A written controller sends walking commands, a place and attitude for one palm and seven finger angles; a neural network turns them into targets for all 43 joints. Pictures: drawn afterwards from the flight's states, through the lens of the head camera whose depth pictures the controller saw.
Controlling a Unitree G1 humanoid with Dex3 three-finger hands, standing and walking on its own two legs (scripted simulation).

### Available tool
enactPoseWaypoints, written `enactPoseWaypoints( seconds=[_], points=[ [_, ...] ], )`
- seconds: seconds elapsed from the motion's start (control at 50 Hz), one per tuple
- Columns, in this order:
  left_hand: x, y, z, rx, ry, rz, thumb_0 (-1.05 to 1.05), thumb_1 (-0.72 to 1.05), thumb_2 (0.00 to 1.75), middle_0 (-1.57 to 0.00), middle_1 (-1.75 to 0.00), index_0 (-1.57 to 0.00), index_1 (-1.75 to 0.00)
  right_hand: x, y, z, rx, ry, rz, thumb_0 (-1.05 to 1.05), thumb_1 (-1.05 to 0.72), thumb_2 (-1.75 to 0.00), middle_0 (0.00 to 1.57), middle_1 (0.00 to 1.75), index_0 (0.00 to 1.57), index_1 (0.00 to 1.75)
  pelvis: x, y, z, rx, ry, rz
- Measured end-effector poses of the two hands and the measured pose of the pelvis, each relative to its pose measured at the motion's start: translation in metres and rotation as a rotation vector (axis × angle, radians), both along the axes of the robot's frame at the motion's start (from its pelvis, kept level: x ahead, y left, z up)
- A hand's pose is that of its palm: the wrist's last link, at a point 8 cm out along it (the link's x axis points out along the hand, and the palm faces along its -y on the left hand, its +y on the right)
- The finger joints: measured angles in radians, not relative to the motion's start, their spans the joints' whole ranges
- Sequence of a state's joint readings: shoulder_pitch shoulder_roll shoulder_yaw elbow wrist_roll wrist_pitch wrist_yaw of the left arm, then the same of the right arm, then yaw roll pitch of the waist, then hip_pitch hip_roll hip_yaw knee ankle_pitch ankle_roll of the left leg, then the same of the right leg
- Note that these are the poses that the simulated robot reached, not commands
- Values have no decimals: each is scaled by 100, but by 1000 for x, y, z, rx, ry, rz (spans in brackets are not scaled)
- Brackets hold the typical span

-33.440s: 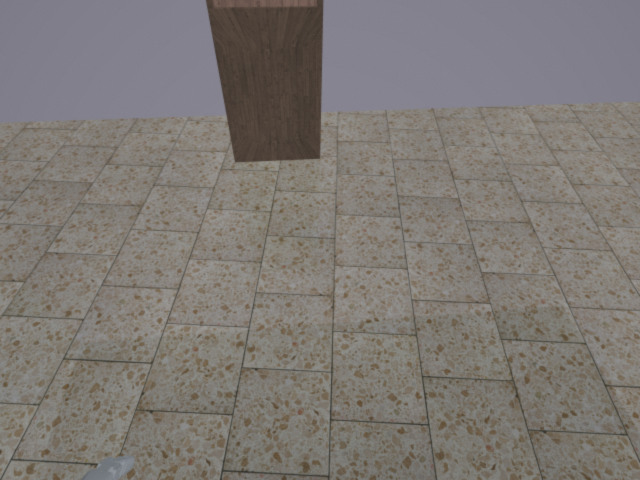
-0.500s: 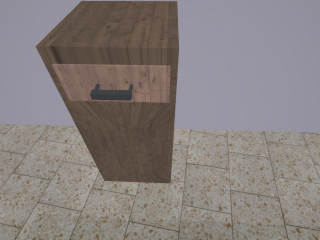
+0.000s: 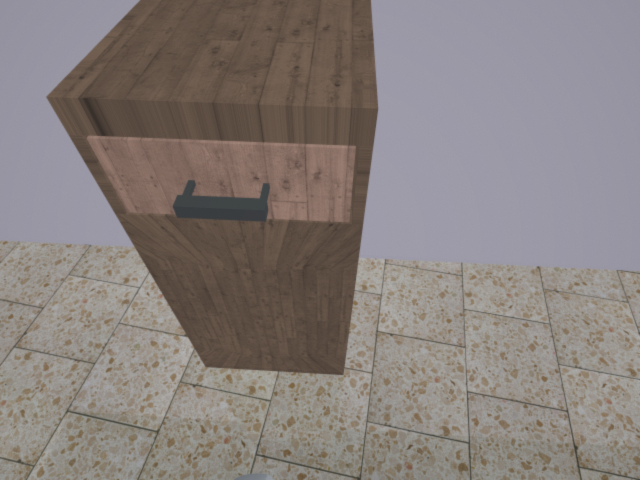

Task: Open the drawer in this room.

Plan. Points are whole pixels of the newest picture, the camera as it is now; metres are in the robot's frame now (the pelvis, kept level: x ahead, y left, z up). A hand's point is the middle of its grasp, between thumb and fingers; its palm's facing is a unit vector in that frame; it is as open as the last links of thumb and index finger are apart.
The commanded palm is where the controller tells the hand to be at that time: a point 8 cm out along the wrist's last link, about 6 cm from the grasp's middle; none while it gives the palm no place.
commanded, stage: come to a stop and stand still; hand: left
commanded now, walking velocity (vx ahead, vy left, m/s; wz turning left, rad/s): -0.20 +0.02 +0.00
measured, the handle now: (224, 198) +0.50 +0.18 +0.05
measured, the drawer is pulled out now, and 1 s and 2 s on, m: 0.00 0.00 0.00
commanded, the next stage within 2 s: look again from close up in 1.14 s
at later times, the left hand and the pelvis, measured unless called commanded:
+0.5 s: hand out of the picture +0.01 +0.16 -0.16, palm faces +0.02 -0.96 -0.27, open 7.4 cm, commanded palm none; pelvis -0.02 -0.03 +0.00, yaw -1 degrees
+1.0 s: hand out of the picture -0.07 +0.14 -0.17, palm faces +0.04 -0.98 -0.18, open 7.4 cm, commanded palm none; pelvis -0.06 -0.03 +0.01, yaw +0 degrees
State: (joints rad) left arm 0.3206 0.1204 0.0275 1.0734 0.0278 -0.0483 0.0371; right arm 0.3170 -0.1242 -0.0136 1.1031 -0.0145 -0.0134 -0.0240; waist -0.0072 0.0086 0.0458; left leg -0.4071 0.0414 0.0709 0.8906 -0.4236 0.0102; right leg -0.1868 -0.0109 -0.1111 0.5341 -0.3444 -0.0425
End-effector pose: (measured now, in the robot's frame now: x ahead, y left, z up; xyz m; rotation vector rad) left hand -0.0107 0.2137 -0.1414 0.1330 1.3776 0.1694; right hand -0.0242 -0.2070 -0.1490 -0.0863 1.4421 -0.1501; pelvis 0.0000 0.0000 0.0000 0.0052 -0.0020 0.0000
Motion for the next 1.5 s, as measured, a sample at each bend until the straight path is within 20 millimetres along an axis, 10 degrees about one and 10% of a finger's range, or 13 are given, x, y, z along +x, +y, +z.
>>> enactPoseWaypoints(
  seconds=[0.16, 0.3, 0.62, 1.1, 1.3, 1.5],
  points=[
    [21, 2, -15, -38, 36, 5, 1, 92, 90, -20, -30, -20, -30, 81, -10, 4, -86, -169, 40, 3, -95, -90, 19, 30, 19, 30, 19, 12, -7, 16, -5, -30],
    [27, 14, 4, 54, 7, -26, 2, 93, 90, -20, -30, -20, -30, 99, -15, -2, -31, -233, 47, 1, -93, -90, 20, 30, 20, 30, 1, -3, -4, 25, 1, -36],
    [1, -16, 4, 34, -69, -23, 1, 94, 90, -20, -30, -20, -30, 25, -49, 2, -42, -128, 26, 0, -93, -90, 19, 30, 19, 30, -31, -31, -1, 6, -2, -3],
    [-75, -32, 1, -40, 44, 13, 1, 91, 90, -20, -30, -20, -30, -110, -8, 10, 31, 102, -5, 0, -91, -90, 20, 30, 19, 30, -63, -26, 8, 3, -10, -2],
    [-80, -34, -2, -57, 55, -4, 1, 91, 90, -20, -30, -20, -30, -101, 1, 7, 29, 89, -8, 1, -91, -90, 20, 30, 19, 30, -63, -14, 4, -18, -5, -9],
    [-49, 14, -3, -16, -27, -22, 2, 92, 90, -20, -30, -20, -30, -48, 20, 4, -6, -100, 17, 1, -92, -90, 19, 30, 19, 30, -56, 17, 2, -20, -26, -5]
  ],
)
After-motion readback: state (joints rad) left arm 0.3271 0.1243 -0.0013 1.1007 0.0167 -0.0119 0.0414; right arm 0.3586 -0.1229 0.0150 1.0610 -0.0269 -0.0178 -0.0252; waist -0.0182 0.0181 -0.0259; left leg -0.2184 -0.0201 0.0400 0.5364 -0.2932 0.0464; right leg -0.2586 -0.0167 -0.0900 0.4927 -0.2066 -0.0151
